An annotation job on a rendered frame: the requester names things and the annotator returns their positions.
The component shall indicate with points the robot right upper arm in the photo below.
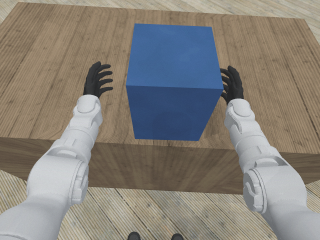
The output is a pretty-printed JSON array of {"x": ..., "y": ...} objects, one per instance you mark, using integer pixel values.
[{"x": 278, "y": 194}]

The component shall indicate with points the left robot forearm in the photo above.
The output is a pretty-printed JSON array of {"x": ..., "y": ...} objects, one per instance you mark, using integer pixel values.
[{"x": 78, "y": 139}]

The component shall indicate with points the robot right hand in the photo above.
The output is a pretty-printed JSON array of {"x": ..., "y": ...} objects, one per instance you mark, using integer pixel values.
[{"x": 233, "y": 89}]

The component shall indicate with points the right robot forearm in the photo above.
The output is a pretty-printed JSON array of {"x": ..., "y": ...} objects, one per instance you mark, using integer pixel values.
[{"x": 250, "y": 143}]

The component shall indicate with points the carton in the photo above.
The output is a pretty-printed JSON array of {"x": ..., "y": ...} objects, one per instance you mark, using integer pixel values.
[{"x": 173, "y": 81}]

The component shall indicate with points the robot left upper arm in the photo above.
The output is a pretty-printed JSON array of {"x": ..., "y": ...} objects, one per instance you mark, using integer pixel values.
[{"x": 56, "y": 184}]

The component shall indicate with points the pedestal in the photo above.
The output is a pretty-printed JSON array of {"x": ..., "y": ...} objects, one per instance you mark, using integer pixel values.
[{"x": 46, "y": 51}]

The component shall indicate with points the robot left hand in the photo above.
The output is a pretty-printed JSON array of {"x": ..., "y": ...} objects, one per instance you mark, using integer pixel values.
[{"x": 93, "y": 83}]

